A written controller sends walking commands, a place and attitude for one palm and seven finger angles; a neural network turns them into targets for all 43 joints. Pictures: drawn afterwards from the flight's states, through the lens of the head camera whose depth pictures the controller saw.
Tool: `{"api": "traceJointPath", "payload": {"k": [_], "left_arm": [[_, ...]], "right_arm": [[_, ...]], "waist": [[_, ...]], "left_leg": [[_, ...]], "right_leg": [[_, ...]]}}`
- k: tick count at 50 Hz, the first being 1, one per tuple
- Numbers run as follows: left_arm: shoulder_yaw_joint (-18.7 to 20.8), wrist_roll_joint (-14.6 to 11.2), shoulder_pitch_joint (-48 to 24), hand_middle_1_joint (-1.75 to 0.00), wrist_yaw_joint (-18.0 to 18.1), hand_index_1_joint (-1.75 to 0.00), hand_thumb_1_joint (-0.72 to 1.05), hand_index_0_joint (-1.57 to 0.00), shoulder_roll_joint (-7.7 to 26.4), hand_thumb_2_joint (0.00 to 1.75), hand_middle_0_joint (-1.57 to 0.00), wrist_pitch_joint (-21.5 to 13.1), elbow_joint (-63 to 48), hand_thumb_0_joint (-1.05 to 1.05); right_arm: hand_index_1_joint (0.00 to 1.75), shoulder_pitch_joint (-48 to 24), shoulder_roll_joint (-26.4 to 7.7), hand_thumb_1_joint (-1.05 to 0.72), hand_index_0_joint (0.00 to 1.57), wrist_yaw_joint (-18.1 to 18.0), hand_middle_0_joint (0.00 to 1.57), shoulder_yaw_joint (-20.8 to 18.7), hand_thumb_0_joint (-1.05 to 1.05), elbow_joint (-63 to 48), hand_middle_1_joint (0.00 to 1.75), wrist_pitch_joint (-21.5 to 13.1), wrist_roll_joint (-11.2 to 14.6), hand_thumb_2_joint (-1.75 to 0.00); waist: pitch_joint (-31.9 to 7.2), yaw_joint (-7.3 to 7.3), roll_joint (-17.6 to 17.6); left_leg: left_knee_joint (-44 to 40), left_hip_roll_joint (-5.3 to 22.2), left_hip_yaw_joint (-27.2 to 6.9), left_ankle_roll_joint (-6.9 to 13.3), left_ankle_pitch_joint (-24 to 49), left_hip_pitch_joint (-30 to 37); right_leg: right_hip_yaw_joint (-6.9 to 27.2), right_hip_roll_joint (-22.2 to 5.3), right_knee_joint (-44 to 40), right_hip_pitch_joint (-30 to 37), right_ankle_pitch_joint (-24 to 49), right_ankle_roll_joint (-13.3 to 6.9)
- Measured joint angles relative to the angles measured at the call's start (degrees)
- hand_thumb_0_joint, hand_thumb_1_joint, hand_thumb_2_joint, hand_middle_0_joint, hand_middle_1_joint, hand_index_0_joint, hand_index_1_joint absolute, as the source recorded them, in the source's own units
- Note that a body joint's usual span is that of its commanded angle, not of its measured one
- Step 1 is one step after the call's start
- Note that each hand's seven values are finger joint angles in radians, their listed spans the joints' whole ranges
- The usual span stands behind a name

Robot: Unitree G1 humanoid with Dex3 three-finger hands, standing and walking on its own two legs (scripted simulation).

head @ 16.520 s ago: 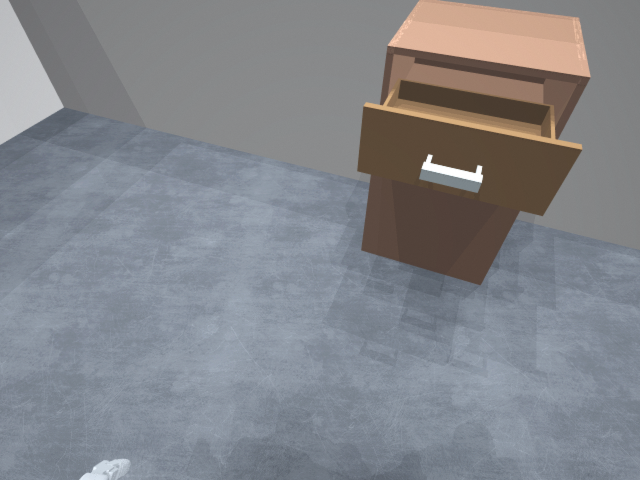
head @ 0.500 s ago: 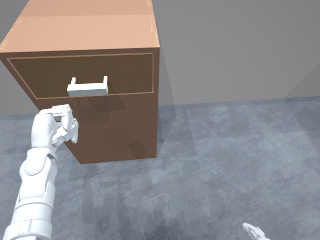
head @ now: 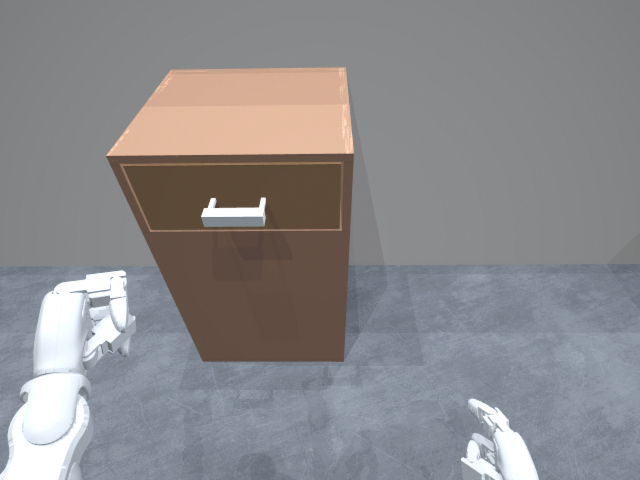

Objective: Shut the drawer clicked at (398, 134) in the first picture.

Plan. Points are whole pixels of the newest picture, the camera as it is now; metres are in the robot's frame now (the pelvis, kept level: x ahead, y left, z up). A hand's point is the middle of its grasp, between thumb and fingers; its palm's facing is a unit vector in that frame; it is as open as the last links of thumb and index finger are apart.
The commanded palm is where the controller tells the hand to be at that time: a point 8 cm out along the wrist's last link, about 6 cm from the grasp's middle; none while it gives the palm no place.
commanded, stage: draw the hand back to the body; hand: left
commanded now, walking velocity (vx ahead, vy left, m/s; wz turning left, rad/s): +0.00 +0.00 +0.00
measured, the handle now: (236, 209) +0.63 +0.26 -0.05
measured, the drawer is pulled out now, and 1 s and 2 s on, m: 0.00 0.00 0.00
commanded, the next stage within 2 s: step back with the hand held close in 0.40 s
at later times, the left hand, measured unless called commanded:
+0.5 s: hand (98, 365) +0.17 +0.23 +0.15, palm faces +0.42 -0.82 -0.39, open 3.3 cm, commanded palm +0.12 +0.26 +0.18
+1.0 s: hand (48, 384) +0.15 +0.26 +0.16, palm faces +0.35 -0.78 -0.52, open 3.3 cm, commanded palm +0.09 +0.29 +0.18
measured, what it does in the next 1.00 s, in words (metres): stands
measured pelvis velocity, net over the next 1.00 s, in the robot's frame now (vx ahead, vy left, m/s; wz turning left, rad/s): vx -0.04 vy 0.01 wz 0.00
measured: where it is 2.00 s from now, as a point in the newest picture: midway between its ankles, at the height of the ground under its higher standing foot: outside the picture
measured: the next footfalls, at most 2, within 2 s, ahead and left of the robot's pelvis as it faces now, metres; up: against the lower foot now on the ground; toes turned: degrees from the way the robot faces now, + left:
right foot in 1.46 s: -0.04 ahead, -0.12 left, +0.00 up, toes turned +6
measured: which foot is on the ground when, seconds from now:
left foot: down 0.00-1.00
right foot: down 0.00-1.00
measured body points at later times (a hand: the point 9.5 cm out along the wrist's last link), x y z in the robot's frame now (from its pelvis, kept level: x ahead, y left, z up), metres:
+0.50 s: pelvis -0.01 -0.02 +0.00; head -0.03 -0.04 +0.45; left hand +0.15 +0.27 +0.17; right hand +0.18 -0.23 -0.08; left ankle -0.03 +0.09 -0.74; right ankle +0.01 -0.12 -0.74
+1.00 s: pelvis -0.04 +0.01 +0.00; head -0.02 +0.00 +0.45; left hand +0.13 +0.30 +0.19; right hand +0.15 -0.23 -0.08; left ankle -0.03 +0.09 -0.74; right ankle +0.01 -0.12 -0.74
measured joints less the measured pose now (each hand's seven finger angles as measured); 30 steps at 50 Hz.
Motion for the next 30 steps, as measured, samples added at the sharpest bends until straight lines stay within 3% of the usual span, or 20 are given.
{"api": "traceJointPath", "payload": {"k": [14, 27, 30], "left_arm": [[5.3, 0.4, 16.4, -1.60, 0.5, -1.60, 0.89, -1.41, 1.4, 0.90, -1.40, -2.4, -17.9, 0.02], [3.8, 1.0, 15.0, -1.60, 1.2, -1.60, 0.89, -1.41, 0.0, 0.90, -1.41, -2.3, -15.4, 0.02], [6.0, 1.3, 15.8, -1.60, 0.9, -1.60, 0.89, -1.41, 0.5, 0.90, -1.41, -4.5, -16.4, 0.02]], "right_arm": [[0.30, 1.9, 0.0, -0.91, 0.20, -0.2, 0.20, -1.4, 0.01, 2.0, 0.30, -3.6, -0.8, -0.89], [0.30, 1.7, 0.2, -0.91, 0.20, -1.4, 0.20, -1.7, 0.01, 3.3, 0.30, -5.8, -1.2, -0.89], [0.30, 1.4, 0.0, -0.90, 0.20, -0.8, 0.20, -2.0, 0.01, 2.5, 0.30, -4.5, -1.4, -0.89]], "waist": [[0.5, 1.43, 1.5], [1.8, 1.16, 1.1], [0.8, -0.22, 1.1]], "left_leg": [[-1.7, 1.0, -0.3, -0.8, 0.8, 2.9], [-1.8, 1.5, -0.4, -1.3, 1.0, 2.7], [-0.7, 1.8, -0.8, -1.2, 0.6, 0.8]], "right_leg": [[-0.3, 1.0, -2.4, 3.2, 1.2, -0.8], [-0.5, 1.5, -2.4, 3.0, 1.3, -1.3], [-0.8, 1.8, -3.1, 1.9, 1.6, -1.3]]}}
